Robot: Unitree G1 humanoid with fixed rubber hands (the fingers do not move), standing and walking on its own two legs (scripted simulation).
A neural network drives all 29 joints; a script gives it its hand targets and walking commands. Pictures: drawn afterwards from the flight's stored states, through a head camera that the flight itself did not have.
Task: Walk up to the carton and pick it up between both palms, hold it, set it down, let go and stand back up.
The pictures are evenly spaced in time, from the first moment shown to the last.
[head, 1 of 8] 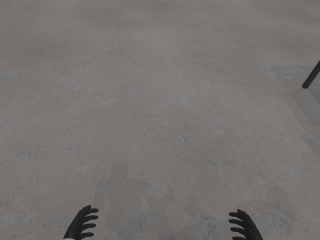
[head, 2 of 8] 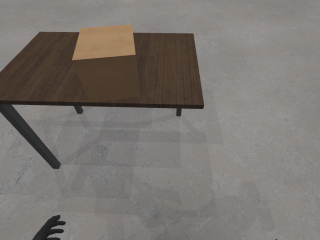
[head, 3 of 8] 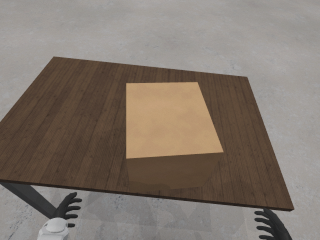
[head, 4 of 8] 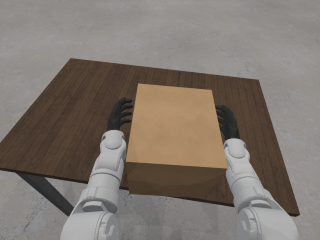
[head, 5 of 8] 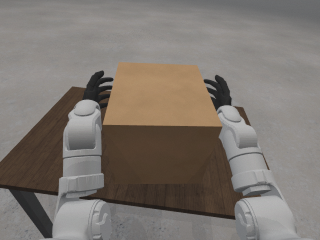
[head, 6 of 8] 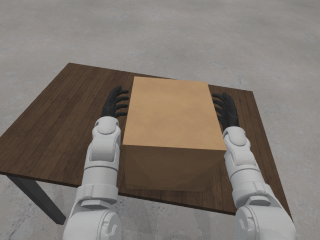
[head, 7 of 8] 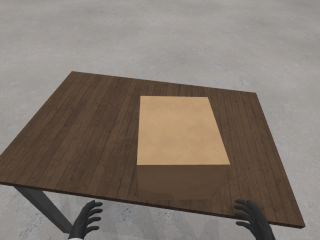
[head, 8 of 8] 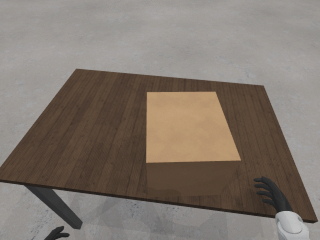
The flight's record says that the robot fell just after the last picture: no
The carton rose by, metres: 0.17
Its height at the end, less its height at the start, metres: +0.00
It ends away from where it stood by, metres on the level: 0.00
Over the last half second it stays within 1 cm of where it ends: yes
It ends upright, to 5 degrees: yes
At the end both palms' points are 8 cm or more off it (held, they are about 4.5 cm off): yes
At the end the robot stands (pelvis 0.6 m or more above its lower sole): yes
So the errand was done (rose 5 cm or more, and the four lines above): yes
